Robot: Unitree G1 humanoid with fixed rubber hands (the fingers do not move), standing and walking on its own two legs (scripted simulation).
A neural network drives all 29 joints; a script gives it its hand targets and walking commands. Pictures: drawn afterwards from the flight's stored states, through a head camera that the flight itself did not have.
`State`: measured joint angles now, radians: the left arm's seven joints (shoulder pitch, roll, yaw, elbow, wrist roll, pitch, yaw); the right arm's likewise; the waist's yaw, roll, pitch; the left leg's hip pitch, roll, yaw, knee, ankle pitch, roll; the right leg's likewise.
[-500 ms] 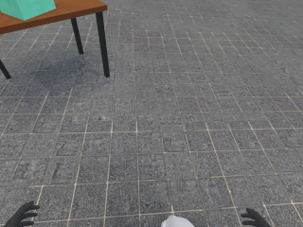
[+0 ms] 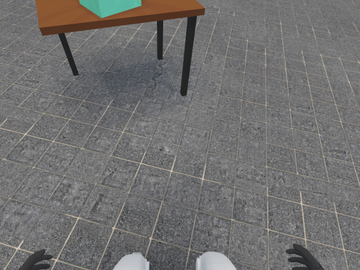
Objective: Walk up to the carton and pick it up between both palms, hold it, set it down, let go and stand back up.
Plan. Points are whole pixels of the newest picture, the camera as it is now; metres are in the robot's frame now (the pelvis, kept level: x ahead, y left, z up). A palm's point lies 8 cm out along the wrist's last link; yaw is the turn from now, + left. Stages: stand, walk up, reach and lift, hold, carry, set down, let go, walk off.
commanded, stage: walk up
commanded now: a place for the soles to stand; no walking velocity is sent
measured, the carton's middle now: out of the picture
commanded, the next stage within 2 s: none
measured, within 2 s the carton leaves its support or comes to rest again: neither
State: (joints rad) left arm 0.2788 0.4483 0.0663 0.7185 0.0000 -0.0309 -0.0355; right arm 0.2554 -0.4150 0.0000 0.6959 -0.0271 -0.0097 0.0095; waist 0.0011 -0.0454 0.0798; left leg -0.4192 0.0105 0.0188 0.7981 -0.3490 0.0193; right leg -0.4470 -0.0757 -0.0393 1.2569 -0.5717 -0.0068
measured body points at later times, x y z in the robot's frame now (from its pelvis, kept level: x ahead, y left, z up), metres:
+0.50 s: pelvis +0.20 -0.03 +0.00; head +0.22 -0.03 +0.45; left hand +0.19 +0.30 -0.09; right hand +0.40 -0.29 -0.09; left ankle +0.26 +0.10 -0.70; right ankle +0.17 -0.17 -0.70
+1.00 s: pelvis +0.38 -0.05 -0.01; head +0.39 -0.04 +0.44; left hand +0.34 +0.28 -0.10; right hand +0.61 -0.29 -0.09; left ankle +0.35 +0.09 -0.67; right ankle +0.44 -0.16 -0.70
